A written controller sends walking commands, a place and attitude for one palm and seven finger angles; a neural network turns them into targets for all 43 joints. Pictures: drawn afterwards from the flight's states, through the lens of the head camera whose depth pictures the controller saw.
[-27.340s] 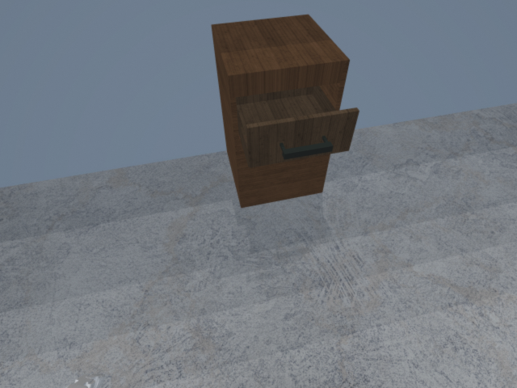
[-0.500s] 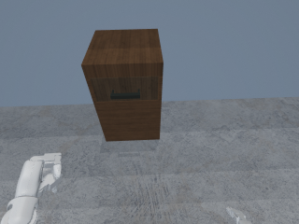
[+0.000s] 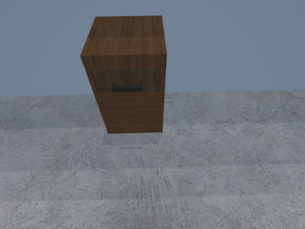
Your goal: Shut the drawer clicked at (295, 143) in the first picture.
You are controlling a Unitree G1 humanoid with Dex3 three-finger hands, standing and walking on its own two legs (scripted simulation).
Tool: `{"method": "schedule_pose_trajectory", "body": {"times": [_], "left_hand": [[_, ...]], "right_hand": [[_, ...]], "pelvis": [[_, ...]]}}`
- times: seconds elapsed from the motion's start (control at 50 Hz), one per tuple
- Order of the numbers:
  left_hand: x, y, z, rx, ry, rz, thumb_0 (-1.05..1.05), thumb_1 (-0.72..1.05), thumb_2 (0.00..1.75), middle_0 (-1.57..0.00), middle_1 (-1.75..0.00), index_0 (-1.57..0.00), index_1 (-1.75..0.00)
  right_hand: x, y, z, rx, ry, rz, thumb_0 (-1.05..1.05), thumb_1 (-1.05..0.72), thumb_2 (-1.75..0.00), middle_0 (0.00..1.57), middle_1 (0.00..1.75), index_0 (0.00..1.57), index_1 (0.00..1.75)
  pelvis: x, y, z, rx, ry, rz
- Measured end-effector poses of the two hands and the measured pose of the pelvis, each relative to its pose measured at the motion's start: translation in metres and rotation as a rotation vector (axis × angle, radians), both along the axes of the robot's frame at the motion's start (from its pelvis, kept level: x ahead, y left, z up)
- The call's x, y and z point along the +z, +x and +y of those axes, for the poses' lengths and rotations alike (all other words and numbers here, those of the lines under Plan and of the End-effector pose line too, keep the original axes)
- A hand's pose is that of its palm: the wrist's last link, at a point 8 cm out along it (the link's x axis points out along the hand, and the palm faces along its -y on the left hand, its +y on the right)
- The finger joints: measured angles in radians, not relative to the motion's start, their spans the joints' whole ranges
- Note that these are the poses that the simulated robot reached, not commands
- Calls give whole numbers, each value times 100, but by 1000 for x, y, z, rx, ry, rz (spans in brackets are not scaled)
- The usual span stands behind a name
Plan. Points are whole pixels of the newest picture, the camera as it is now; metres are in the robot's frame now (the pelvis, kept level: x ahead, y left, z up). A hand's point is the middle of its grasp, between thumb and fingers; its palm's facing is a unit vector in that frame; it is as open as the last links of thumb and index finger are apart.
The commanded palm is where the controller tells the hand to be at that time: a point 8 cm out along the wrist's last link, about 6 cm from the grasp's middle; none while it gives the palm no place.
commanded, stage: let the arm hang, fingers relaxed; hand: left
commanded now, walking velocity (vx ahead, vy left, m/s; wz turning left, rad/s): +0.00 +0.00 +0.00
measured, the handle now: (127, 85) +0.85 +0.20 -0.24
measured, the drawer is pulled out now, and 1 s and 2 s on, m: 0.00 0.00 0.00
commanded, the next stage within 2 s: look to check the result in 0.50 s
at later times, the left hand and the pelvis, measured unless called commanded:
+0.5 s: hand out of the picture +0.00 +0.16 -0.17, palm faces +0.02 -0.98 -0.19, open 7.3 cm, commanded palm none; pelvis +0.01 +0.00 +0.00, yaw -1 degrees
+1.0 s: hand out of the picture +0.00 +0.15 -0.17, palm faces +0.03 -0.99 -0.17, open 7.3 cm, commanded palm none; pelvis +0.02 -0.01 +0.00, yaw -1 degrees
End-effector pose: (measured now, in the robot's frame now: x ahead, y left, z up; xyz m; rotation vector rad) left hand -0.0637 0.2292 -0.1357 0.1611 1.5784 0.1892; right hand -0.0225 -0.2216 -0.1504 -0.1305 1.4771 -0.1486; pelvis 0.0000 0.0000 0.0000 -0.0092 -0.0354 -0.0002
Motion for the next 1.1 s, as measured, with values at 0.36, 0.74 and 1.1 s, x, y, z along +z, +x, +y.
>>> {"method": "schedule_pose_trajectory", "body": {"times": [0.36, 0.74, 1.1], "left_hand": [[-9, 61, -25, -34, -44, -156, 1, 93, 90, -21, -31, -21, -31], [-7, 51, -27, -15, -39, -109, 0, 91, 90, -20, -30, -20, -30], [-8, 60, -34, -15, -49, -118, 0, 91, 90, -20, -30, -20, -30]], "right_hand": [[-5, -3, 27, -55, 56, -27, 1, -92, -90, 20, 30, 20, 30], [-3, -1, 19, -57, 41, -3, 1, -91, -90, 20, 30, 20, 30], [-3, 17, 13, -44, 33, -30, 1, -92, -90, 20, 30, 20, 30]], "pelvis": [[0, 5, -2, -12, 7, -6], [1, 13, -4, -15, 10, -1], [1, 19, -8, -16, 12, -1]]}}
